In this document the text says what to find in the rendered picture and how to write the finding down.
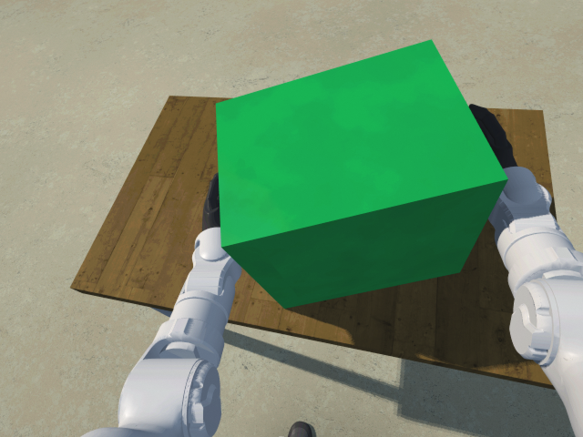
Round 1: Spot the right robot upper arm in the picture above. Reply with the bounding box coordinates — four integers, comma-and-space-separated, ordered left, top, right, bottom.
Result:
509, 279, 583, 437

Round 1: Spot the right robot forearm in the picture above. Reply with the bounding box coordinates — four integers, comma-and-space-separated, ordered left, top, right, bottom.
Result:
488, 167, 583, 298

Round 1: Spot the carton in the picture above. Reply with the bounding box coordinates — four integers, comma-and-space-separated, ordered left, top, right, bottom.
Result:
216, 39, 508, 309

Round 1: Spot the right robot hand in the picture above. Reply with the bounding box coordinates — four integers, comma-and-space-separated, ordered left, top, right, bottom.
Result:
469, 104, 517, 168

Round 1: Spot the table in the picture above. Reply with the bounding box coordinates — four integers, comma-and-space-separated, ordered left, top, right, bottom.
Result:
70, 96, 557, 390

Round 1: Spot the left robot hand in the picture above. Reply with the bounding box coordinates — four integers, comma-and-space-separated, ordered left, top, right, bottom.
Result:
202, 172, 220, 231

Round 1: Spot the left robot forearm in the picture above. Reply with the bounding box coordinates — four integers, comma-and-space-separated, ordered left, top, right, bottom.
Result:
118, 228, 241, 425

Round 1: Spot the left robot upper arm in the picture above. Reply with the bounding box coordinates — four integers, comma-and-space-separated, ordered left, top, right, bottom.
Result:
81, 359, 221, 437

